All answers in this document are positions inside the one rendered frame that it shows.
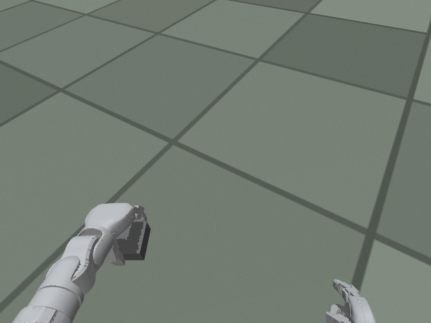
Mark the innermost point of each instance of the left robot arm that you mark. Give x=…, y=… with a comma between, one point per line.
x=61, y=294

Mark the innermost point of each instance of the right robot hand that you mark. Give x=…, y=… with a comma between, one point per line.
x=359, y=310

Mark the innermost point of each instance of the small box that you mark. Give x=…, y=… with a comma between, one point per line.
x=133, y=241

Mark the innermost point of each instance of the left robot hand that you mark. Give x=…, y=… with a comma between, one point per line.
x=116, y=218

